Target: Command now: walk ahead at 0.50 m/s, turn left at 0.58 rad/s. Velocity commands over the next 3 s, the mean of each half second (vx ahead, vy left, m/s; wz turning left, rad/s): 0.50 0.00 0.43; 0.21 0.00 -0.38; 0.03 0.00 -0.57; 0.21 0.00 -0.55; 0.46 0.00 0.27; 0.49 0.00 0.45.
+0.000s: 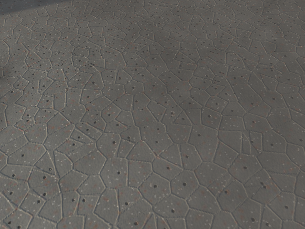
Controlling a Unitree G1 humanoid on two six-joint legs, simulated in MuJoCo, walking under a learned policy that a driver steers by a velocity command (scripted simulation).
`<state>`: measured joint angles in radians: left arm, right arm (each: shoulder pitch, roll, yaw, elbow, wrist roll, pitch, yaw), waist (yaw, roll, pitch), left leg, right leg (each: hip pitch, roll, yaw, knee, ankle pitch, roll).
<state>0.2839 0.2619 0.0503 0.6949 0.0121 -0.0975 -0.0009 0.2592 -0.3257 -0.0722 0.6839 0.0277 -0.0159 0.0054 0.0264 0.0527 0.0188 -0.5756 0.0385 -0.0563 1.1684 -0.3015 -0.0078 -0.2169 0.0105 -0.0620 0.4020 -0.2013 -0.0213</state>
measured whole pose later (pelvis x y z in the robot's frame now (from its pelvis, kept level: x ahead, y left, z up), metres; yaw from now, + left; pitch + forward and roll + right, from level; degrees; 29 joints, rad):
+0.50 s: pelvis +0.26 +0.08 +0.00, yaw +13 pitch +1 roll +1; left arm 0.24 0.31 0.05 0.76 -0.03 -0.08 0.00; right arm 0.24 -0.27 -0.05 0.70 0.00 -0.06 0.03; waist 0.00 -0.04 0.05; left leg -0.26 -0.08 0.05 0.43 -0.18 0.09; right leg -0.55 -0.12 0.03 1.16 -0.30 0.01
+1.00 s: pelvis +0.46 +0.08 -0.01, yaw -2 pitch +3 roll +1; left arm 0.18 0.30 0.06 0.62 0.00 -0.01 -0.01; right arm 0.12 -0.30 -0.05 0.71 -0.01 0.01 -0.03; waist 0.02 0.01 0.06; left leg -0.54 -0.01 -0.08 1.11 -0.44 -0.05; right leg -0.44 0.09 0.05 0.47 -0.08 -0.08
